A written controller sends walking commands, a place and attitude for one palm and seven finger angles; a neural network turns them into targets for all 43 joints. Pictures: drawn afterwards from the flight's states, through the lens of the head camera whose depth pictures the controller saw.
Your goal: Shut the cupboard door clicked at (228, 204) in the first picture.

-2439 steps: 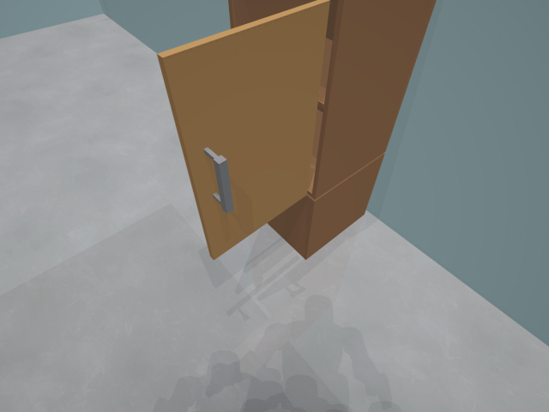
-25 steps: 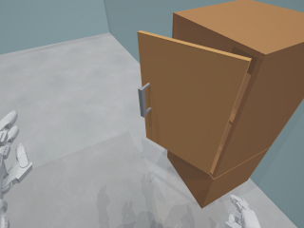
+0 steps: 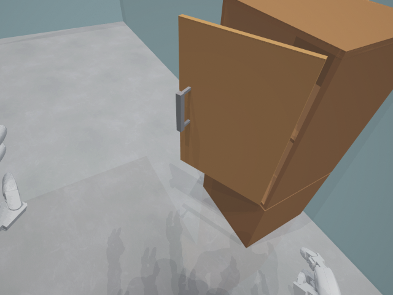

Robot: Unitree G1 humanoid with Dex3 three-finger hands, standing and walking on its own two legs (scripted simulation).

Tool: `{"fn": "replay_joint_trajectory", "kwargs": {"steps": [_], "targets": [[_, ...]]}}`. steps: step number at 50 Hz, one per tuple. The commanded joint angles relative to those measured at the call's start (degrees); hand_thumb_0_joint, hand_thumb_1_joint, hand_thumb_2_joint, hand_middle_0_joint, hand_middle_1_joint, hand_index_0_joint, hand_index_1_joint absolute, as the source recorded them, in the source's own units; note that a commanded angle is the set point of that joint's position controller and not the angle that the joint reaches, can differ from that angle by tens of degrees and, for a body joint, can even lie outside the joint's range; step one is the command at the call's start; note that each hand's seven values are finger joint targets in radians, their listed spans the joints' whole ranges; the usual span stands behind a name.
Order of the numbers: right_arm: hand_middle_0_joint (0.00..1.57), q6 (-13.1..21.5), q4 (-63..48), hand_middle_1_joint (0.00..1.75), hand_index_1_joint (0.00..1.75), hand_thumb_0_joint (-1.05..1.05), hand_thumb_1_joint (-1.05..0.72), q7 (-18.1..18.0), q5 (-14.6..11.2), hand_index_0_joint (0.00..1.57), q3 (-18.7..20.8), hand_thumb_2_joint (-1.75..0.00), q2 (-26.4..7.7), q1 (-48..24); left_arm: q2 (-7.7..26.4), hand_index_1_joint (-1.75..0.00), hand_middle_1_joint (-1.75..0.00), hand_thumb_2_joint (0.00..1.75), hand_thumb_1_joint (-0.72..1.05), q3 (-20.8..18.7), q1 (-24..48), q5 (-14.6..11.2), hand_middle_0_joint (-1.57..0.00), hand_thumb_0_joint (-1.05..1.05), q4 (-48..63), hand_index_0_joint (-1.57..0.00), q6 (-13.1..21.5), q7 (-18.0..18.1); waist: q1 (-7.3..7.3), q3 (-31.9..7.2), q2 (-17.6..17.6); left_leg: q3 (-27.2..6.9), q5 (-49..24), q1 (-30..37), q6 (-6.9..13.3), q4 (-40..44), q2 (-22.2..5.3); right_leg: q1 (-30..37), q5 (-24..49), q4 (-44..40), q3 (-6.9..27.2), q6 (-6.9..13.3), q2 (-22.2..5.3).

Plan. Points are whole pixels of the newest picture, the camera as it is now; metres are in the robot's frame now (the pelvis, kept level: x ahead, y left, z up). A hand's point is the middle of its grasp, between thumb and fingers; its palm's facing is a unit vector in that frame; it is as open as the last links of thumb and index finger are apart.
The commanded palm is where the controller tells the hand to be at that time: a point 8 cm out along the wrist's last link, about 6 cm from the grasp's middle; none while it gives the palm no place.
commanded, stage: step back with the hand held close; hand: left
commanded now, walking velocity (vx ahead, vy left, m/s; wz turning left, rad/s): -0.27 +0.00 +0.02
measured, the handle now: (184, 109) +0.68 +0.09 -0.02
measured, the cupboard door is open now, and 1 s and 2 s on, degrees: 25 25 25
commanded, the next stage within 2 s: stop stepping back and stand still in 1.14 s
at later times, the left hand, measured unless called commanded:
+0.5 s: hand (0, 239) +0.15 +0.27 +0.17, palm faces +0.49 -0.75 -0.45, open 7.4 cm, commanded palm +0.08 +0.30 +0.19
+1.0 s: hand out of the picture +0.04 +0.30 +0.19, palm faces +0.60 -0.70 -0.39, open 7.4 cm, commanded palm -0.04 +0.32 +0.19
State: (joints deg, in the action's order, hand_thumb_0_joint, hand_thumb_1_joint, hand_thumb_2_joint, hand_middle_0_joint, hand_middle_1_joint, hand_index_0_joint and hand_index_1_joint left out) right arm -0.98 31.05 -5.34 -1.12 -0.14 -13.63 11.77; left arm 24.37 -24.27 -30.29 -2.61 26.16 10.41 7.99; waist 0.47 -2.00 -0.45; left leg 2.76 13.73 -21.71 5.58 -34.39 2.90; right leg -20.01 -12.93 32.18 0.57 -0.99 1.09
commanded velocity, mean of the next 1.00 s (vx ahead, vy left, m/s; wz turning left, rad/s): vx -0.38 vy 0.00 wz -0.06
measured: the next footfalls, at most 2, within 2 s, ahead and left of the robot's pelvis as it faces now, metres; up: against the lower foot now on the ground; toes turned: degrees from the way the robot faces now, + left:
right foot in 1.16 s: -0.24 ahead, -0.15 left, +0.00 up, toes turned +3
left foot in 1.28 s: -0.04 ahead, +0.08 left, +0.00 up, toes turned +6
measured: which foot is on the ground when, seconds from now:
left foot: down 0.00-1.00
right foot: down 0.00-0.88, up 0.90-1.00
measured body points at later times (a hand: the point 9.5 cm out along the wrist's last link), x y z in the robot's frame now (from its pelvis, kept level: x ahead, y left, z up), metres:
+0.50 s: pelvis -0.05 -0.01 -0.02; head -0.05 +0.02 +0.43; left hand +0.12 +0.30 +0.20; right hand +0.10 -0.26 -0.09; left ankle +0.05 +0.06 -0.73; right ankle +0.04 -0.13 -0.73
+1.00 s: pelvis -0.13 +0.00 -0.01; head -0.13 +0.04 +0.44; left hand +0.00 +0.34 +0.21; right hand +0.08 -0.21 -0.07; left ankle +0.01 +0.08 -0.73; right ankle -0.13 -0.15 -0.68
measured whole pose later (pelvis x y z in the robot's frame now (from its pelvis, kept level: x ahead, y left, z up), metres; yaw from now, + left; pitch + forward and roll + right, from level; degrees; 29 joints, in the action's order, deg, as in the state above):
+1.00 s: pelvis -0.13 +0.00 -0.01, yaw +9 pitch +0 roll -6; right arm 5.2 35.8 -3.8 0.1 1.7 -10.0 10.8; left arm 26.3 -27.3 -26.0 -1.8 30.4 14.3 9.1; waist -0.8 -1.2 -0.8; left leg 5.7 5.0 -31.0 5.6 -35.1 -5.1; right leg -24.9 -25.6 56.6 0.5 -1.0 5.6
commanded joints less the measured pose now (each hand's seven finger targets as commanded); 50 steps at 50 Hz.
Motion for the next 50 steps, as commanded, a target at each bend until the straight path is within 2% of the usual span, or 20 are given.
{"fn": "replay_joint_trajectory", "kwargs": {"steps": [1, 10, 17, 22, 26, 29, 33, 36, 37, 38, 40, 41, 42, 43, 44, 45, 46, 47, 48, 50], "targets": [[0.20, 4.36, -8.36, 0.30, 0.30, 0.00, -0.90, -0.45, 0.53, 0.20, 3.19, -0.90, -8.82, -5.77, 11.44, -0.30, -0.30, 0.90, 0.90, -8.92, 5.73, 0.98, -0.20, 0.00, 12.40, -0.20, 5.00, 1.21, -0.38, -2.57, -6.29, -15.62, 24.83, -23.71, 1.79, 19.19, -13.10, 21.71, 4.58, 6.66, 3.66, 0.25, -0.16], [0.20, 5.77, -7.54, 0.30, 0.30, 0.00, -0.90, 0.42, 1.00, 0.20, 3.18, -0.90, -8.55, -4.16, 9.74, -0.30, -0.30, 0.90, 0.90, -8.00, 8.22, 2.10, -0.20, 0.00, 12.85, -0.20, 6.42, 1.68, -0.95, -0.84, -4.34, -13.77, 30.15, -28.50, 1.37, 13.57, -11.45, 18.69, -1.87, 6.76, 7.61, 1.88, -1.96], [0.20, 6.44, -6.78, 0.30, 0.30, 0.00, -0.90, 0.86, 1.26, 0.20, 3.01, -0.90, -7.26, -3.77, 10.79, -0.30, -0.30, 0.90, 0.90, -9.48, 5.38, 1.87, -0.20, 0.00, 13.87, -0.20, 8.04, 2.12, -1.01, -2.99, -1.61, -12.47, 23.67, -23.94, -0.24, 8.68, -9.52, 13.62, -1.16, 3.07, 11.23, 3.62, -5.22], [0.20, 6.93, -6.38, 0.30, 0.30, 0.00, -0.90, 0.60, 1.17, 0.20, 3.20, -0.90, -7.56, -3.87, 10.54, -0.30, -0.30, 0.90, 0.90, -10.18, 4.17, 1.97, -0.20, 0.00, 12.93, -0.20, 8.58, 2.29, -1.03, -3.63, -3.18, -14.06, 26.71, -27.30, 0.69, 12.47, -11.56, 16.68, -0.88, 6.75, 8.29, 2.52, -2.60], [0.20, 7.57, -6.24, 0.30, 0.30, 0.00, -0.90, 0.27, 1.36, 0.20, 3.82, -0.90, -8.62, -4.56, 11.38, -0.30, -0.30, 0.90, 0.90, -11.60, 6.17, 2.49, -0.20, 0.00, 13.48, -0.20, 8.71, 1.97, -0.71, -3.78, -8.90, -17.97, 33.46, -34.76, 2.81, 18.75, -16.71, 23.92, 1.24, 16.08, 4.14, 0.90, 1.57], [0.20, 7.71, -6.48, 0.30, 0.30, 0.00, -0.90, 0.23, 1.05, 0.20, 4.22, -0.90, -8.37, -4.86, 10.78, -0.30, -0.30, 0.90, 0.90, -11.26, 5.84, 2.29, -0.20, 0.00, 12.27, -0.20, 8.19, 1.40, -0.76, -1.60, -7.78, -17.30, 35.76, -35.55, 2.69, 18.23, -18.42, 22.39, -1.65, 17.00, 4.12, 1.04, 2.94], [0.20, 8.02, -6.37, 0.30, 0.30, 0.00, -0.90, 0.70, 1.01, 0.20, 4.09, -0.90, -7.11, -4.48, 10.34, -0.30, -0.30, 0.90, 0.90, -10.76, 4.77, 1.65, -0.20, 0.00, 15.90, -0.20, 8.43, 1.08, -0.97, -3.32, -4.02, -9.94, 30.81, -26.22, -0.27, 9.53, -13.08, 12.91, -4.68, 7.84, 11.51, 3.66, -1.56], [0.20, 7.65, -4.62, 0.30, 0.30, 0.00, -0.90, 1.40, 1.77, 0.20, 4.15, -0.90, -5.47, -3.15, 11.30, -0.30, -0.30, 0.90, 0.90, -9.65, 6.64, 1.49, -0.20, 0.00, 16.67, -0.20, 7.59, 2.06, -1.60, -2.89, 4.55, -4.78, 21.11, -11.99, -4.64, -5.83, -6.33, -5.18, -11.77, -8.63, 26.10, 8.63, -13.02], [0.20, 7.25, -3.77, 0.30, 0.30, 0.00, -0.90, 1.79, 1.81, 0.20, 3.72, -0.90, -3.98, -2.69, 10.91, -0.30, -0.30, 0.90, 0.90, -7.86, 7.24, 1.54, -0.20, 0.00, 16.54, -0.20, 7.20, 2.54, -2.11, -4.03, 9.60, -3.05, 15.31, -5.12, -5.75, -10.79, -4.51, -9.72, -10.44, -13.21, 27.19, 9.60, -16.70], [0.20, 6.78, -3.38, 0.30, 0.30, 0.00, -0.90, 2.04, 1.78, 0.20, 3.61, -0.90, -3.63, -2.65, 11.48, -0.30, -0.30, 0.90, 0.90, -7.44, 7.66, 1.64, -0.20, 0.00, 17.00, -0.20, 6.95, 3.01, -2.39, -6.03, 11.31, -1.88, 11.85, -0.16, -6.15, -13.98, -3.60, -10.96, -7.01, -14.77, 26.03, 9.83, -18.28], [0.20, 6.10, -3.20, 0.30, 0.30, 0.00, -0.90, 1.91, 1.44, 0.20, 3.36, -0.90, -3.42, -2.79, 12.35, -0.30, -0.30, 0.90, 0.90, -7.83, 7.78, 1.59, -0.20, 0.00, 16.98, -0.20, 6.76, 3.22, -2.80, -5.91, 11.16, -2.70, 10.03, 4.01, -5.69, -10.38, -3.72, -12.71, -4.88, -13.13, 19.72, 8.00, -15.90], [0.20, 6.12, -2.82, 0.30, 0.30, 0.00, -0.90, 1.55, 1.59, 0.20, 3.57, -0.90, -4.29, -2.83, 12.37, -0.30, -0.30, 0.90, 0.90, -7.85, 8.66, 1.56, -0.20, 0.00, 17.33, -0.20, 6.82, 3.34, -3.07, -3.94, 5.57, -4.50, 10.15, 3.90, -4.66, -3.52, -4.90, -13.52, -5.40, -11.06, 17.05, 6.68, -13.05], [0.20, 6.21, -3.14, 0.30, 0.30, 0.00, -0.90, 0.97, 1.74, 0.20, 3.32, -0.90, -4.84, -2.93, 11.34, -0.30, -0.30, 0.90, 0.90, -7.49, 7.80, 1.61, -0.20, 0.00, 17.07, -0.20, 7.03, 3.17, -2.94, -1.81, -0.95, -7.16, 11.88, 1.26, -3.20, 4.58, -7.42, -12.80, -6.63, -6.71, 12.31, 4.27, -7.68], [0.20, 6.74, -3.91, 0.30, 0.30, 0.00, -0.90, 0.37, 1.42, 0.20, 3.57, -0.90, -5.78, -3.91, 10.80, -0.30, -0.30, 0.90, 0.90, -7.79, 7.56, 1.78, -0.20, 0.00, 16.96, -0.20, 7.59, 3.17, -2.58, -2.05, -8.64, -11.69, 17.41, -6.24, -0.95, 12.27, -12.79, -6.07, -5.92, 1.95, 6.76, 1.76, -2.05], [0.20, 7.62, -4.52, 0.30, 0.30, 0.00, -0.90, 0.05, 1.11, 0.20, 3.71, -0.90, -6.46, -5.09, 10.21, -0.30, -0.30, 0.90, 0.90, -9.12, 7.07, 1.87, -0.20, 0.00, 16.41, -0.20, 7.96, 3.01, -2.11, -3.92, -18.23, -19.39, 31.28, -18.01, 2.19, 23.24, -21.65, 5.62, -6.34, 17.75, 1.28, -0.22, 3.32], [0.20, 8.51, -4.70, 0.30, 0.30, 0.00, -0.90, -0.08, 1.45, 0.20, 4.10, -0.90, -5.91, -5.92, 11.10, -0.30, -0.30, 0.90, 0.90, -10.58, 7.00, 1.68, -0.20, 0.00, 16.34, -0.20, 7.74, 2.78, -1.29, -5.88, -18.96, -22.11, 31.36, -22.66, 3.31, 27.46, -26.22, 11.02, -10.24, 29.10, 0.51, -0.65, 5.29], [0.20, 9.02, -4.60, 0.30, 0.30, 0.00, -0.90, 0.18, 1.35, 0.20, 4.63, -0.90, -5.25, -5.97, 13.12, -0.30, -0.30, 0.90, 0.90, -11.56, 8.58, 1.11, -0.20, 0.00, 18.63, -0.20, 7.87, 2.39, -1.26, -7.13, -12.55, -21.12, 25.16, -17.63, 2.31, 26.27, -26.38, 7.85, -13.17, 32.33, 1.34, -0.50, 5.32], [0.20, 9.62, -3.98, 0.30, 0.30, 0.00, -0.90, 0.73, 1.25, 0.20, 5.43, -0.90, -5.81, -7.02, 12.41, -0.30, -0.30, 0.90, 0.90, -11.45, 7.10, 0.43, -0.20, 0.00, 17.35, -0.20, 7.78, 2.12, -0.51, -8.37, -9.82, -15.98, 21.30, -11.83, 1.39, 23.07, -25.97, 4.77, -15.40, 32.35, 1.15, -0.13, 4.78], [0.20, 9.98, -3.76, 0.30, 0.30, 0.00, -0.90, 1.40, 0.69, 0.20, 5.68, -0.90, -5.69, -7.35, 10.73, -0.30, -0.30, 0.90, 0.90, -10.26, 4.24, -0.31, -0.20, 0.00, 14.65, -0.20, 7.17, 1.97, 0.17, -8.94, -10.88, -10.43, 19.45, -8.33, -0.21, 21.38, -24.55, 3.19, -16.87, 31.02, -0.87, 0.25, 4.36], [0.20, 10.31, -3.65, 0.30, 0.30, 0.00, -0.90, 2.07, 0.99, 0.20, 4.46, -0.90, -4.81, -6.11, 8.16, -0.30, -0.30, 0.90, 0.90, -7.17, 4.12, -1.54, -0.20, 0.00, 16.32, -0.20, 6.44, 1.61, -0.07, -7.95, -13.38, -7.41, 18.74, -6.89, -2.51, 24.01, -22.98, 5.06, -18.53, 22.52, -4.02, 0.74, 3.57]]}}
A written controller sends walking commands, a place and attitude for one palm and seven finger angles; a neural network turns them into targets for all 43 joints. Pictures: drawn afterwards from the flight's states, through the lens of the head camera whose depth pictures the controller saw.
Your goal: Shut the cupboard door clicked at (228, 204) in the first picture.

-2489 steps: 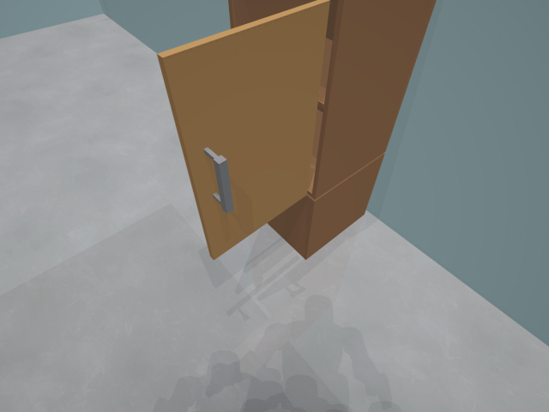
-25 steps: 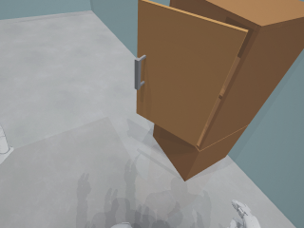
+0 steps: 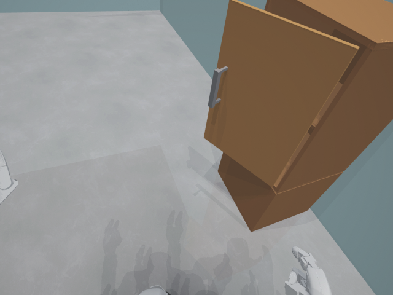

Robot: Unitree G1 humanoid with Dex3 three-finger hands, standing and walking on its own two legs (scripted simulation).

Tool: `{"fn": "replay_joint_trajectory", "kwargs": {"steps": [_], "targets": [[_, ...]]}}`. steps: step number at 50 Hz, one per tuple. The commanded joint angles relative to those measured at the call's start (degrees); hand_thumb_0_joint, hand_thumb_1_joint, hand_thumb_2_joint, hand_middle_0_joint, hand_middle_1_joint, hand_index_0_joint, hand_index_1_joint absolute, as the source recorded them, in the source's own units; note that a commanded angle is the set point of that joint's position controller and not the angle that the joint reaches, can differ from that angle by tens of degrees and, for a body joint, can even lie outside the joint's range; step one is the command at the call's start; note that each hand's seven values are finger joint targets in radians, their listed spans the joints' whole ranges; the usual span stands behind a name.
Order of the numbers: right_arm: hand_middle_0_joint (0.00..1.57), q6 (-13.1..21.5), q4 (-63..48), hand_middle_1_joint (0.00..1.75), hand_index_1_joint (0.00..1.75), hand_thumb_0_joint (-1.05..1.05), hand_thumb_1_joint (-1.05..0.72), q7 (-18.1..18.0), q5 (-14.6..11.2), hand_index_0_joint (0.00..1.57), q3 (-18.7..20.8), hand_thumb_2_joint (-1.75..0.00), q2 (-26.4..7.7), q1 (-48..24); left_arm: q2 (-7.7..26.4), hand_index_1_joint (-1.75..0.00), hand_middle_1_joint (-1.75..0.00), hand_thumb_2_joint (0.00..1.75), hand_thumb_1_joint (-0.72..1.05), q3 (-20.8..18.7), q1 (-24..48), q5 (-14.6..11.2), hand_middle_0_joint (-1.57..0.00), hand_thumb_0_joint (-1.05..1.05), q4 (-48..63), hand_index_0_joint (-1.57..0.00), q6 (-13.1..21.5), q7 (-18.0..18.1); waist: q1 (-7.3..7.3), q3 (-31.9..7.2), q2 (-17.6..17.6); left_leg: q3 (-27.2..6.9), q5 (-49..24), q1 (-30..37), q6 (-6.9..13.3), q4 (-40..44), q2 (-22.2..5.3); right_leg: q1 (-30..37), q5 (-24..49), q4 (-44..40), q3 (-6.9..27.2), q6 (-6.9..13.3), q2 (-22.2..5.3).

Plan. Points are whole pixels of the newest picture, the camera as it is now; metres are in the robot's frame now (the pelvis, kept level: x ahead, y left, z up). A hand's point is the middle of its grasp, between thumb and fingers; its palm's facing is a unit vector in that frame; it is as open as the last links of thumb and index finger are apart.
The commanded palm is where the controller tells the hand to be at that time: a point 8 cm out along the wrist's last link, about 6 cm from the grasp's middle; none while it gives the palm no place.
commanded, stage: step back with the hand held close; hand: left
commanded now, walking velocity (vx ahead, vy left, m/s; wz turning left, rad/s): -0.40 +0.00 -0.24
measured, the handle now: (217, 87) +0.81 -0.04 -0.01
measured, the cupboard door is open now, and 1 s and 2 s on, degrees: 25 25 25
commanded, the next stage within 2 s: stop stepping back and stand still in 0.14 s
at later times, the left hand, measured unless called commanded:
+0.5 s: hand out of the picture +0.09 +0.27 +0.18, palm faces +0.19 -0.86 -0.47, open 7.4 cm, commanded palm +0.05 +0.31 +0.20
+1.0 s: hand out of the picture -0.01 +0.34 +0.21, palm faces +0.36 -0.85 -0.39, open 7.4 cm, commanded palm -0.05 +0.36 +0.20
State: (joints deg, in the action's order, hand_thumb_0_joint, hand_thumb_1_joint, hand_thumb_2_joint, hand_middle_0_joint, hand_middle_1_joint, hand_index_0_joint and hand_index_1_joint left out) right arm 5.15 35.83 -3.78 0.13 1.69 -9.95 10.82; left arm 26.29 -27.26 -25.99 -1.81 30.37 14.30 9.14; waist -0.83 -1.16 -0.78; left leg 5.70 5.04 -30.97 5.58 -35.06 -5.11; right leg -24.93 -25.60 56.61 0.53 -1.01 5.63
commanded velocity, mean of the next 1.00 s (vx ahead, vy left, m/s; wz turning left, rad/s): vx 0.14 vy -0.05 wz -0.02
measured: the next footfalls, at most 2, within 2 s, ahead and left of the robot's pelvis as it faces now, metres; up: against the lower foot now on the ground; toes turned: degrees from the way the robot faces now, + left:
right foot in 0.16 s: -0.13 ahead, -0.13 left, +0.00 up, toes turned -6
left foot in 0.28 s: +0.10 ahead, +0.06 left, +0.00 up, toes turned -3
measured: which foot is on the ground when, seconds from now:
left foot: down 0.00-0.18, up 0.20-0.26, down 0.28-0.44, up 0.46-0.58, down 0.60-0.80, up 0.82-1.00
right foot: up 0.00-0.14, down 0.16-0.58, up 0.60-0.80, down 0.82-1.00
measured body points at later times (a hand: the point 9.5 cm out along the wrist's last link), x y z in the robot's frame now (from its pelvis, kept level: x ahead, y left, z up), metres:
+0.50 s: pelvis -0.14 +0.04 +0.01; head -0.15 +0.10 +0.46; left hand +0.08 +0.31 +0.21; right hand -0.07 -0.24 -0.04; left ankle +0.01 +0.09 -0.69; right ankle -0.17 -0.10 -0.71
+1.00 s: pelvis -0.26 +0.10 +0.02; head -0.30 +0.12 +0.47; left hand -0.04 +0.38 +0.23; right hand -0.17 -0.15 -0.07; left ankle -0.18 +0.22 -0.63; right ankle -0.27 +0.05 -0.72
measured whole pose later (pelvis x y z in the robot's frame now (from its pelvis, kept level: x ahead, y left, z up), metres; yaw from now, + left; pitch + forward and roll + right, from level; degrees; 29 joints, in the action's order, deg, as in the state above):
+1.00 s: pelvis -0.26 +0.10 +0.02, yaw -13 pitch +0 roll +1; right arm 1.6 39.9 -4.3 0.3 -1.0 -9.9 15.9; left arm 23.8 -24.7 -27.5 -1.8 23.9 9.4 9.6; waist 2.2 -6.9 2.0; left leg 2.6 15.6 -36.3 -1.0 -65.3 -3.2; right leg -12.4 -14.7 25.0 -6.8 5.5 2.1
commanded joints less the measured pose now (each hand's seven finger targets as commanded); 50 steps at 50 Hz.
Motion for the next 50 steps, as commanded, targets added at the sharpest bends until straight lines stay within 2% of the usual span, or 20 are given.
{"fn": "replay_joint_trajectory", "kwargs": {"steps": [1, 5, 8, 9, 11, 13, 16, 19, 21, 22, 24, 28, 29, 31, 38, 39, 40, 41, 45, 50], "targets": [[0.20, 4.51, -8.19, 0.30, 0.30, 0.00, -0.90, 0.39, -0.12, 0.20, 2.30, -0.90, -8.37, -5.31, 5.48, -0.30, -0.30, 0.90, 0.90, -2.78, 1.57, -2.26, -0.20, 0.00, 12.54, -0.20, 2.58, 0.19, 0.96, -8.06, -14.17, -9.90, 26.63, 4.33, -3.18, 25.28, -14.77, 10.53, -5.89, -7.29, -4.05, 0.80, -1.52], [0.20, 3.91, -6.21, 0.30, 0.30, 0.00, -0.90, 0.82, 0.88, 0.20, 1.25, -0.90, -8.55, -3.98, 5.65, -0.30, -0.30, 0.90, 0.90, -0.24, 6.00, -2.20, -0.20, 0.00, 11.97, -0.20, 2.16, -0.46, 0.77, -9.18, -9.15, -7.58, 24.04, 15.10, -9.26, 23.39, -12.61, 10.73, -3.74, -31.94, -2.17, 2.97, -2.84], [0.20, 2.63, -5.22, 0.30, 0.30, 0.00, -0.90, 0.64, 1.24, 0.20, 0.38, -0.90, -6.30, -4.35, 11.81, -0.30, -0.30, 0.90, 0.90, -3.66, 11.46, -0.85, -0.20, 0.00, 13.85, -0.20, 3.14, 0.96, 0.64, -8.77, 6.12, 0.80, 10.69, 22.98, -10.93, -3.36, -2.19, -4.39, 11.86, -45.12, 19.46, 10.46, -20.43], [0.20, 2.99, -5.21, 0.30, 0.30, 0.00, -0.90, 0.23, 2.02, 0.20, -0.09, -0.90, -5.76, -4.79, 14.03, -0.30, -0.30, 0.90, 0.90, -5.39, 12.29, 0.26, -0.20, 0.00, 12.48, -0.20, 3.32, 1.55, 1.17, -9.60, 7.24, 1.97, 11.09, 21.47, -10.19, -4.91, -0.18, -1.23, 29.00, -42.80, 17.93, 10.33, -22.79], [0.20, 2.42, -6.35, 0.30, 0.30, 0.00, -0.90, -0.58, -0.30, 0.20, 0.98, -0.90, -6.33, -6.09, 11.92, -0.30, -0.30, 0.90, 0.90, -2.65, 11.30, -0.37, -0.20, 0.00, 9.47, -0.20, 0.43, 0.44, -0.26, -10.29, 13.54, -0.21, 5.74, 21.47, -8.81, -4.94, 2.02, -0.89, 35.94, -34.91, 10.70, 6.08, -17.88], [0.20, 1.29, -7.08, 0.30, 0.30, 0.00, -0.90, -1.73, -0.80, 0.20, 0.56, -0.90, -7.79, -5.74, 10.43, -0.30, -0.30, 0.90, 0.90, -2.52, 6.64, -1.04, -0.20, 0.00, 7.56, -0.20, -1.39, -0.34, -0.77, -7.61, -2.19, -3.63, -9.79, 22.99, -7.02, 6.70, -0.91, -0.41, 29.06, -27.91, 1.76, 0.99, -8.90], [0.20, 2.09, -10.66, 0.30, 0.30, 0.00, -0.90, -0.95, -0.96, 0.20, 1.26, -0.90, -10.04, -6.03, 11.39, -0.30, -0.30, 0.90, 0.90, -6.87, -2.43, -2.15, -0.20, 0.00, 7.17, -0.20, -1.16, -1.09, 1.08, -6.42, -15.87, -18.54, 35.68, 8.36, -5.92, 30.68, -9.65, 12.25, -3.88, -22.25, -3.53, 1.08, 0.99], [0.20, 1.34, -12.51, 0.30, 0.30, 0.00, -0.90, -0.03, -0.51, 0.20, 1.20, -0.90, -8.74, -3.39, 10.95, -0.30, -0.30, 0.90, 0.90, -8.04, -11.05, -3.10, -0.20, 0.00, 13.49, -0.20, -1.74, -1.08, 1.22, -9.52, -14.62, -8.53, 36.38, 2.61, -12.25, 28.15, -3.59, 22.33, -5.35, -26.29, -7.98, 3.72, 2.83], [0.20, 0.82, -12.64, 0.30, 0.30, 0.00, -0.90, 0.58, -0.40, 0.20, 1.03, -0.90, -8.07, -2.33, 13.12, -0.30, -0.30, 0.90, 0.90, -9.86, -15.10, -2.99, -0.20, 0.00, 16.57, -0.20, -1.88, -0.63, 0.48, -11.15, -4.33, 0.46, 25.57, 6.06, -10.57, 8.20, 4.05, 17.91, -6.13, -37.34, 0.12, 6.42, -6.02], [0.20, 0.62, -11.35, 0.30, 0.30, 0.00, -0.90, 0.39, -0.23, 0.20, 1.45, -0.90, -7.98, -1.62, 13.55, -0.30, -0.30, 0.90, 0.90, -9.11, -13.74, -2.73, -0.20, 0.00, 17.62, -0.20, -1.75, -0.32, -0.22, -8.46, 7.11, -0.03, 17.72, 12.69, -8.72, -8.52, 5.61, 2.51, -13.51, -43.46, 13.61, 10.50, -15.40], [0.20, 0.06, -8.48, 0.30, 0.30, 0.00, -0.90, -0.06, 0.37, 0.20, 1.66, -0.90, -8.76, 0.35, 12.50, -0.30, -0.30, 0.90, 0.90, -7.98, -6.14, -1.47, -0.20, 0.00, 17.25, -0.20, -1.25, 1.55, -1.58, -1.56, 12.76, -7.60, 15.66, 8.11, -7.73, -23.73, 2.75, -8.36, -20.14, -46.55, 21.61, 15.14, -24.01], [0.20, 2.04, -4.48, 0.30, 0.30, 0.00, -0.90, -1.75, 0.94, 0.20, 1.17, -0.90, -10.89, 1.56, 7.38, -0.30, -0.30, 0.90, 0.90, 0.07, 14.14, 1.39, -0.20, 0.00, 6.13, -0.20, -1.19, 2.89, -3.46, 2.96, -7.21, -8.59, 23.95, 13.94, -4.76, 5.29, 0.67, -6.90, -13.82, -22.51, -1.06, 5.06, -10.24], [0.20, 3.02, -5.35, 0.30, 0.30, 0.00, -0.90, -2.26, 0.15, 0.20, 1.56, -0.90, -12.74, 0.72, 6.64, -0.30, -0.30, 0.90, 0.90, 1.31, 18.03, 1.14, -0.20, 0.00, 6.40, -0.20, -1.38, 2.89, -3.00, 4.13, -19.52, -24.35, 41.05, 9.75, -1.43, 19.93, -6.61, -6.12, -9.85, -7.97, -4.75, 1.92, -3.95], [0.20, 4.53, -6.32, 0.30, 0.30, 0.00, -0.90, -1.50, -0.27, 0.20, 1.51, -0.90, -11.19, -1.89, 11.26, -0.30, -0.30, 0.90, 0.90, -2.30, 15.40, 1.48, -0.20, 0.00, 5.16, -0.20, -1.06, 1.43, -0.18, 2.49, -18.71, -35.11, 52.97, -1.58, -1.62, 32.82, -12.08, 0.61, -3.65, 13.28, -3.52, 1.12, -0.08], [0.20, 0.20, -9.52, 0.30, 0.30, 0.00, -0.90, 1.43, 1.39, 0.20, -0.05, -0.90, -7.22, -6.41, 10.55, -0.30, -0.30, 0.90, 0.90, -4.03, -8.01, -0.96, -0.20, 0.00, 17.04, -0.20, -3.95, 0.02, 2.87, -5.13, -14.39, -9.60, 35.87, -14.62, -8.72, 18.72, -4.59, 34.47, -8.90, -22.56, -6.92, 6.68, 1.80], [0.20, -0.45, -8.64, 0.30, 0.30, 0.00, -0.90, 1.62, 0.73, 0.20, -0.04, -0.90, -6.32, -4.75, 11.42, -0.30, -0.30, 0.90, 0.90, -5.22, -7.81, -0.72, -0.20, 0.00, 15.92, -0.20, -4.73, -0.14, 3.25, -4.16, -2.87, -1.38, 30.90, -15.37, -9.46, 1.37, 1.84, 32.18, -7.56, -34.31, -1.18, 8.14, -4.34], [0.20, -1.23, -7.22, 0.30, 0.30, 0.00, -0.90, 1.87, -0.57, 0.20, 1.07, -0.90, -6.18, -3.71, 13.44, -0.30, -0.30, 0.90, 0.90, -6.80, -3.13, -0.21, -0.20, 0.00, 17.54, -0.20, -4.65, -0.06, 1.95, -1.67, 13.07, 0.95, 22.59, -13.09, -8.17, -26.11, 5.82, 17.01, -8.46, -45.65, 17.90, 12.00, -20.07], [0.20, -0.91, -6.60, 0.30, 0.30, 0.00, -0.90, 1.06, 0.14, 0.20, 0.83, -0.90, -7.86, -3.50, 16.73, -0.30, -0.30, 0.90, 0.90, -10.70, 2.14, -0.73, -0.20, 0.00, 18.20, -0.20, -3.07, 0.84, -0.06, 1.10, 10.33, -5.21, 19.95, -17.47, -7.60, -38.75, 5.44, 8.92, -13.73, -52.32, 28.38, 15.60, -27.68], [0.20, -0.57, -5.86, 0.30, 0.30, 0.00, -0.90, -0.71, -0.08, 0.20, 1.09, -0.90, -8.07, -4.17, 8.66, -0.30, -0.30, 0.90, 0.90, -3.73, 3.34, -0.58, -0.20, 0.00, 1.22, -0.20, -2.73, 0.63, -0.71, 5.76, -2.14, -6.37, 8.70, -16.21, -6.92, -39.32, 0.36, 2.04, -25.95, -52.12, 23.15, 10.38, -22.35], [0.20, 0.92, -6.07, 0.30, 0.30, 0.00, -0.90, -2.29, 0.17, 0.20, -0.23, -0.90, -7.62, -2.96, 6.10, -0.30, -0.30, 0.90, 0.90, 1.54, 7.24, 0.66, -0.20, 0.00, 2.06, -0.20, -2.06, 1.76, 0.46, -0.17, 4.82, -0.57, 12.69, -6.39, -5.65, -18.72, 1.78, 13.04, -10.77, -47.60, 11.08, 8.09, -18.77]]}}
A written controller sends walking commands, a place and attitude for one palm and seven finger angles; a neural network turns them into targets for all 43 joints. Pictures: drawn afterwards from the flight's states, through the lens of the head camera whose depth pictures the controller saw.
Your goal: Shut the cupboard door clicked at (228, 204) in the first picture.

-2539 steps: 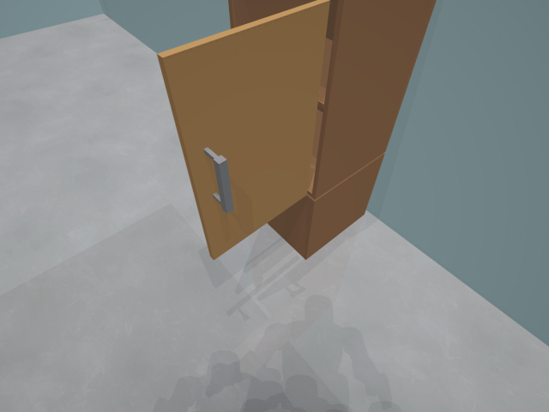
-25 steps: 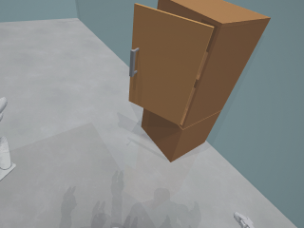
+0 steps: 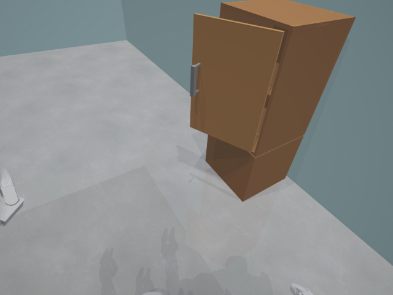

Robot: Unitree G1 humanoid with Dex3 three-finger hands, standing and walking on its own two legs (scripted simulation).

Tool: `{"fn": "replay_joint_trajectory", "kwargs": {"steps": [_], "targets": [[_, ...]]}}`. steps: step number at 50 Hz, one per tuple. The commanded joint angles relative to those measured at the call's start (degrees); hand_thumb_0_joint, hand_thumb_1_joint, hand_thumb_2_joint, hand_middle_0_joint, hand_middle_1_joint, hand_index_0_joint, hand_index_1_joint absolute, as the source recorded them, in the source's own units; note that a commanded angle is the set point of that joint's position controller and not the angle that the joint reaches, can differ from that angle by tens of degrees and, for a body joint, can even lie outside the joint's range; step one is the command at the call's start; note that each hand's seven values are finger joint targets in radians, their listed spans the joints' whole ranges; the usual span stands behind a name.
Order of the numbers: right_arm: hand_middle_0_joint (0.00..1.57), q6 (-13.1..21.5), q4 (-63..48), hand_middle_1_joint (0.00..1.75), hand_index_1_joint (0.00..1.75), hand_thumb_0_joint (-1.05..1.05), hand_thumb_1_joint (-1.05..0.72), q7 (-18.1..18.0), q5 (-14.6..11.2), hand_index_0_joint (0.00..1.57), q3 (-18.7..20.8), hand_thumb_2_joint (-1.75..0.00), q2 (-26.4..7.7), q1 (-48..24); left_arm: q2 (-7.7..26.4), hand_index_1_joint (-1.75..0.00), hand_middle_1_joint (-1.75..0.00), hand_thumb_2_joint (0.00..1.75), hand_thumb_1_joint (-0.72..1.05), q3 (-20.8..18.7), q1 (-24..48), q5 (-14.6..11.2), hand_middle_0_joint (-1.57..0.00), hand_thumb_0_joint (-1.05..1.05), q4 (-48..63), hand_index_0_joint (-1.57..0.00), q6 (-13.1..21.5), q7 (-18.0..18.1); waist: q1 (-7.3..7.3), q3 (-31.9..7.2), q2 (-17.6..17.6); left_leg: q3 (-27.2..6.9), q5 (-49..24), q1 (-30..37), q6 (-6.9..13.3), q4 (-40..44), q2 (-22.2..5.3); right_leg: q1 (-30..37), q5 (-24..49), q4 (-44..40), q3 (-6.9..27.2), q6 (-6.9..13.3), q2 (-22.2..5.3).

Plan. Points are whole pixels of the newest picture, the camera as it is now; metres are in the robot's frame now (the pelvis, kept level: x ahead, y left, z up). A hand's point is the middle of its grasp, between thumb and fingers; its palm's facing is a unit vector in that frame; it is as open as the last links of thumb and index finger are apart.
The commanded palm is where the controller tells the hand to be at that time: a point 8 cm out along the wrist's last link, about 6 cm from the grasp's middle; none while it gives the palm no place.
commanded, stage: stop stepping back and stand still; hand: left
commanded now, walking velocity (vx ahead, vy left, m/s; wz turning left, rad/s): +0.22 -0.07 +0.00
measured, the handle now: (195, 80) +1.08 +0.10 -0.03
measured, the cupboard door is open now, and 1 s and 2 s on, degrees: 25 25 25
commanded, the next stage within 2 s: let the arm hang, fingers relaxed in 0.88 s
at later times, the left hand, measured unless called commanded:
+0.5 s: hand (36, 188) +0.23 +0.30 +0.16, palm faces +0.49 -0.74 -0.46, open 7.4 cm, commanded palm +0.16 +0.33 +0.17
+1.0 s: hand (51, 176) +0.26 +0.30 +0.15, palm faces +0.39 -0.78 -0.50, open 7.4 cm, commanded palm none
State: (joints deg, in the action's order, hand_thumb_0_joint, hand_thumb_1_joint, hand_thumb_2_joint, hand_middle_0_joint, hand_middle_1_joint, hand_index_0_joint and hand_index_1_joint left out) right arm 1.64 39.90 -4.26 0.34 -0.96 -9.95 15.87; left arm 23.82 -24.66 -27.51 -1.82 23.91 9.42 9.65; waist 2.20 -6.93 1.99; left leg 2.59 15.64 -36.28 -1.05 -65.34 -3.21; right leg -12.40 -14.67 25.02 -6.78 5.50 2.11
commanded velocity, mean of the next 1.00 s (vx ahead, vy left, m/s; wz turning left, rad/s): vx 0.02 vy -0.05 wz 0.00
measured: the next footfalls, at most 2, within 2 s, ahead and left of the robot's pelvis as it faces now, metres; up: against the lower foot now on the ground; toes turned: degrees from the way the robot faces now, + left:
left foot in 0.18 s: +0.07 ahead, +0.14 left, +0.00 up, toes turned +6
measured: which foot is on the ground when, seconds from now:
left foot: up 0.00-0.16, down 0.18-1.00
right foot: down 0.00-1.00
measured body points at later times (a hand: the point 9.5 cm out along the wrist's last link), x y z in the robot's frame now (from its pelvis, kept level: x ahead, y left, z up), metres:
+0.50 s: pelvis +0.03 +0.02 -0.02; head +0.04 +0.03 +0.43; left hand +0.19 +0.33 +0.18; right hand +0.18 -0.19 -0.12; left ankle +0.00 +0.15 -0.73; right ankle +0.05 -0.07 -0.74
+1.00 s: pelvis +0.06 +0.03 -0.01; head +0.08 +0.04 +0.44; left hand +0.24 +0.34 +0.17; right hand +0.24 -0.20 -0.08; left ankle +0.03 +0.14 -0.74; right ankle +0.05 -0.07 -0.74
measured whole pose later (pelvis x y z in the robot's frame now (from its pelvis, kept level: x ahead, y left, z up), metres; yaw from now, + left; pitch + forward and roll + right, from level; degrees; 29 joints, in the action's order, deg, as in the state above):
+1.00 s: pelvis +0.06 +0.03 -0.01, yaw +2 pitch +2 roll -1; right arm 2.4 33.5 -3.3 -1.3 0.1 -11.9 11.0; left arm 25.4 -22.3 -32.4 -1.8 26.6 11.0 9.0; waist -1.1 -1.2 0.2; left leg 4.3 18.9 -14.3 0.2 -31.6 -2.2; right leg -14.4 -17.0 29.8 -4.8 1.0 0.2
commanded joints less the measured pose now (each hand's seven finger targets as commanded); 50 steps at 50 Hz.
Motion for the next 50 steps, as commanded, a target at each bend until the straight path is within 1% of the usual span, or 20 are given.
{"fn": "replay_joint_trajectory", "kwargs": {"steps": [1, 4, 6, 7, 8, 9, 11, 14, 17, 19, 22, 25, 27, 29, 30, 32, 39, 48, 49, 50], "targets": [[0.20, 5.06, -10.59, 0.30, 0.30, 0.00, -0.90, -2.16, -0.12, 0.20, 2.60, -0.90, -7.86, -8.74, 8.37, -0.30, -0.30, 0.90, 0.90, -0.62, 9.46, 0.54, -0.20, 0.00, 9.23, -0.20, 2.61, 1.48, -2.43, 5.31, 4.42, 3.64, 4.20, 3.07, 1.25, 17.11, 0.07, -1.09, -24.19, -15.78, 18.13, 1.68, -15.15], [0.20, 5.96, -11.34, 0.30, 0.30, 0.00, -0.90, -2.86, 0.49, 0.20, 2.93, -0.90, -7.79, -8.69, 9.70, -0.30, -0.30, 0.90, 0.90, -1.33, 10.78, 0.88, -0.20, 0.00, 13.17, -0.20, 2.42, 2.36, -2.22, 4.28, 10.47, 7.15, 6.23, 15.28, 2.00, 27.51, 1.02, -5.73, -28.27, -13.91, 15.95, 3.84, -15.05], [0.20, 6.22, -11.49, 0.30, 0.30, 0.00, -0.90, -3.46, 0.55, 0.20, 3.40, -0.90, -8.44, -7.38, 11.30, -0.30, -0.30, 0.90, 0.90, -3.33, 10.52, 0.55, -0.20, 0.00, 16.54, -0.20, 2.71, 3.11, -3.29, 2.17, 2.70, 7.13, 5.09, 24.60, 2.47, 38.09, 0.85, -5.73, -22.17, -5.38, 12.20, 2.92, -12.16], [0.20, 6.15, -11.84, 0.30, 0.30, 0.00, -0.90, -3.43, 0.36, 0.20, 3.61, -0.90, -9.05, -6.16, 11.34, -0.30, -0.30, 0.90, 0.90, -3.54, 10.61, 0.23, -0.20, 0.00, 18.68, -0.20, 3.19, 3.11, -4.15, 1.33, -4.15, 2.47, 7.03, 30.24, 3.80, 42.88, -1.96, -8.34, -17.51, 4.11, 9.54, 0.74, -9.19], [0.20, 5.89, -12.72, 0.30, 0.30, 0.00, -0.90, -3.16, 0.22, 0.20, 4.16, -0.90, -11.07, -6.58, 11.16, -0.30, -0.30, 0.90, 0.90, -4.15, 10.33, 0.12, -0.20, 0.00, 20.45, -0.20, 3.75, 3.08, -4.22, 2.46, -17.60, -15.77, 10.03, 35.06, 7.85, 48.93, -12.52, -18.48, -15.44, 17.56, 5.17, -2.83, -3.11], [0.20, 5.66, -12.91, 0.30, 0.30, 0.00, -0.90, -2.32, 0.06, 0.20, 3.71, -0.90, -10.13, -7.33, 12.04, -0.30, -0.30, 0.90, 0.90, -4.81, 10.22, 0.71, -0.20, 0.00, 21.02, -0.20, 4.53, 3.01, -4.07, 5.83, -20.39, -26.71, 3.95, 34.60, 11.61, 53.17, -20.63, -25.16, -16.07, 26.27, 2.52, -4.97, -0.96], [0.20, 5.90, -11.53, 0.30, 0.30, 0.00, -0.90, -1.33, 0.24, 0.20, 3.90, -0.90, -8.63, -8.19, 16.40, -0.30, -0.30, 0.90, 0.90, -9.90, 5.66, 0.43, -0.20, 0.00, 20.00, -0.20, 4.98, 1.42, -3.42, 6.19, -17.86, -23.01, 9.38, 26.06, 11.99, 53.88, -20.09, -21.33, -11.30, 29.95, 7.01, -4.86, -4.43], [0.20, 5.74, -11.84, 0.30, 0.30, 0.00, -0.90, 0.23, -0.18, 0.20, 3.10, -0.90, -8.19, -7.96, 11.02, -0.30, -0.30, 0.90, 0.90, -7.37, -1.88, 0.40, -0.20, 0.00, 18.43, -0.20, 4.36, 0.82, -2.75, 7.88, -16.57, -6.96, 5.93, 15.50, 7.79, 50.29, -14.52, -7.97, -5.17, 17.01, 2.79, -5.44, -3.49], [0.20, 5.20, -12.72, 0.30, 0.30, 0.00, -0.90, 0.44, -0.68, 0.20, 2.97, -0.90, -8.64, -7.20, 9.85, -0.30, -0.30, 0.90, 0.90, -6.63, -2.90, 0.06, -0.20, 0.00, 15.07, -0.20, 3.49, 0.85, -2.99, 6.64, -12.56, -1.22, 11.73, 8.21, 4.66, 44.09, -10.56, 5.55, -0.77, 5.80, -0.46, -6.02, -0.66], [0.20, 4.89, -12.54, 0.30, 0.30, 0.00, -0.90, 0.43, -0.70, 0.20, 3.17, -0.90, -8.55, -6.45, 11.21, -0.30, -0.30, 0.90, 0.90, -7.91, -1.21, -0.01, -0.20, 0.00, 13.17, -0.20, 3.37, 1.32, -3.33, 5.85, -6.46, 0.96, 12.97, 6.60, 3.20, 36.37, -6.75, 7.30, -2.26, 1.37, 6.35, -3.64, -4.08], [0.20, 4.72, -11.84, 0.30, 0.30, 0.00, -0.90, 0.73, -1.16, 0.20, 3.67, -0.90, -7.52, -5.76, 11.81, -0.30, -0.30, 0.90, 0.90, -7.29, 0.21, -0.21, -0.20, 0.00, 13.45, -0.20, 3.08, 2.15, -3.32, 1.26, 8.64, 2.03, 10.94, 7.26, 0.45, 17.87, 1.21, 5.82, 2.67, -7.58, 28.79, 4.03, -18.09], [0.20, 4.24, -11.34, 0.30, 0.30, 0.00, -0.90, 0.52, -0.54, 0.20, 2.67, -0.90, -6.80, -7.22, 11.43, -0.30, -0.30, 0.90, 0.90, -7.27, 0.69, 0.49, -0.20, 0.00, 17.43, -0.20, 4.24, 2.75, -3.51, 0.59, 5.22, -1.24, 10.04, 10.20, 1.14, 25.11, -0.46, 8.06, 19.78, -2.15, 20.82, 5.34, -18.41], [0.20, 3.96, -11.22, 0.30, 0.30, 0.00, -0.90, -0.17, -0.27, 0.20, 2.45, -0.90, -6.63, -7.61, 11.78, -0.30, -0.30, 0.90, 0.90, -7.79, -0.17, 0.19, -0.20, 0.00, 19.48, -0.20, 5.03, 2.70, -4.27, -1.39, -1.31, -0.14, -5.31, 21.37, 1.27, 39.39, 0.83, 5.19, 20.74, 5.14, 11.43, 0.05, -12.26], [0.20, 4.13, -12.67, 0.30, 0.30, 0.00, -0.90, -0.59, -0.79, 0.20, 3.55, -0.90, -8.60, -8.81, 11.88, -0.30, -0.30, 0.90, 0.90, -7.80, -0.57, 0.00, -0.20, 0.00, 21.08, -0.20, 5.50, 2.36, -2.30, -1.32, -8.97, -9.82, -18.96, 25.46, 4.14, 42.29, -8.45, 0.09, 9.49, 8.20, 6.42, -5.10, -5.24], [0.20, 4.30, -12.03, 0.30, 0.30, 0.00, -0.90, -0.66, -0.30, 0.20, 2.67, -0.90, -7.59, -8.97, 11.64, -0.30, -0.30, 0.90, 0.90, -8.06, -1.30, 0.06, -0.20, 0.00, 19.08, -0.20, 5.56, 2.02, -2.78, 1.22, -12.29, -11.75, -22.45, 23.79, 4.53, 43.60, -9.39, -0.56, 8.16, 7.72, 4.67, -5.66, -3.55], [0.20, 4.74, -11.74, 0.30, 0.30, 0.00, -0.90, -0.57, -0.41, 0.20, 2.40, -0.90, -7.28, -8.76, 10.84, -0.30, -0.30, 0.90, 0.90, -7.12, -0.05, 0.58, -0.20, 0.00, 17.69, -0.20, 5.79, 1.29, -2.84, 4.37, -12.30, -8.56, -23.48, 20.34, 3.59, 43.28, -8.60, 1.99, 7.85, 4.97, 3.75, -5.66, -3.37], [0.20, 3.13, -13.43, 0.30, 0.30, 0.00, -0.90, 0.32, -1.54, 0.20, 3.38, -0.90, -7.87, -6.44, 10.30, -0.30, -0.30, 0.90, 0.90, -7.46, -7.11, -0.67, -0.20, 0.00, 14.57, -0.20, 4.75, 1.61, -3.78, -5.97, -4.04, -0.36, -26.75, 21.31, 0.97, 33.45, -2.96, 12.11, 39.12, 5.05, 9.64, -3.14, -9.23], [0.20, 2.25, -14.91, 0.30, 0.30, 0.00, -0.90, -0.57, -1.41, 0.20, 2.99, -0.90, -7.99, -7.22, 11.20, -0.30, -0.30, 0.90, 0.90, -8.23, -6.45, -1.02, -0.20, 0.00, 16.43, -0.20, 4.64, 1.49, -3.46, -2.85, -6.97, -1.94, -26.14, 21.13, 1.32, 37.59, -4.10, 9.13, 29.40, 4.54, 7.34, -4.46, -6.80], [0.20, 5.93, -8.15, 0.30, 0.30, 0.00, -0.90, 4.59, -2.57, 0.20, 4.95, -0.90, -18.22, -13.79, 0.03, -0.30, -0.30, 0.90, 0.90, 20.38, 1.10, 2.43, -0.20, 0.00, -24.01, -0.20, -4.37, -6.84, -4.36, 5.43, -6.82, -0.94, -29.19, 20.51, 1.23, 31.46, -3.43, -1.01, 34.21, 9.30, 4.81, -3.66, -10.98], [0.20, 4.15, -5.65, 0.30, 0.30, 0.00, -0.90, 4.99, -0.96, 0.20, 5.78, -0.90, -17.26, -8.62, -0.55, -0.30, -0.30, 0.90, 0.90, 18.61, 1.56, 2.90, -0.20, 0.00, -27.40, -0.20, -8.45, -8.49, -3.51, 1.30, -7.59, -1.86, -25.23, 22.59, 1.18, 33.50, -4.03, -2.66, 23.76, 6.64, 8.20, -3.01, -10.02]]}}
